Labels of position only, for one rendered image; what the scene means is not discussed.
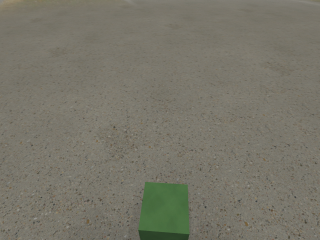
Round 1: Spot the carton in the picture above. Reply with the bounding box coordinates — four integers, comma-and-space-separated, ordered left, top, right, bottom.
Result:
138, 182, 190, 240

